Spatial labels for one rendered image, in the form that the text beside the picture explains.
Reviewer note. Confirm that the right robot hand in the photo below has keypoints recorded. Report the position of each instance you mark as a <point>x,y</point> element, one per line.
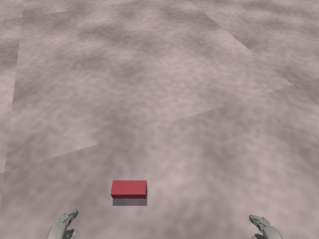
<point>263,225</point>

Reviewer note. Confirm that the left robot hand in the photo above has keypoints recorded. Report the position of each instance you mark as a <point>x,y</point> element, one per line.
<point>59,229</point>

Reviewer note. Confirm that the carton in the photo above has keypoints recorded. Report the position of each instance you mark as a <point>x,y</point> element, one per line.
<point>129,189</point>

